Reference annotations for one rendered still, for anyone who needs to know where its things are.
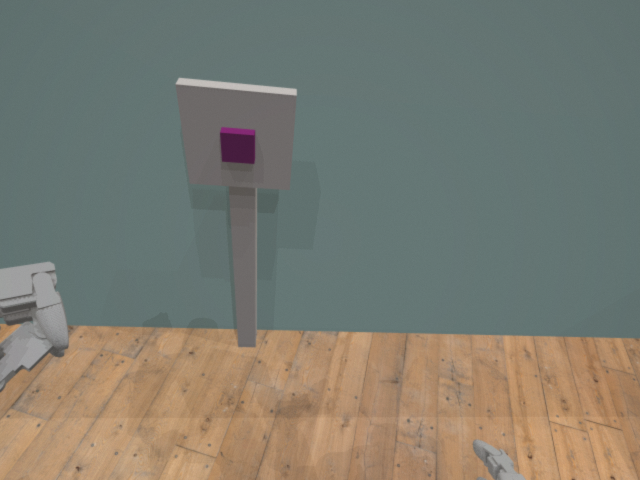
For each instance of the button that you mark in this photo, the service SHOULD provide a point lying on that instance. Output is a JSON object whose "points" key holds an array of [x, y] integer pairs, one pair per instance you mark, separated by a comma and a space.
{"points": [[237, 145]]}

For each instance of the panel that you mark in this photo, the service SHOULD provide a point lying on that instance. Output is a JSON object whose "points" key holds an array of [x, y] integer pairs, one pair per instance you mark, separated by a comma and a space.
{"points": [[207, 106]]}

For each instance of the robot right hand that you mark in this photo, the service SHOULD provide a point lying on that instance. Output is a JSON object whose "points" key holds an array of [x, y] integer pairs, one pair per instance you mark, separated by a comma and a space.
{"points": [[500, 466]]}

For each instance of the robot left hand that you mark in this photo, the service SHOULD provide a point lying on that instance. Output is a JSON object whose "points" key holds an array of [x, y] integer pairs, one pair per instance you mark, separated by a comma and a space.
{"points": [[27, 293]]}

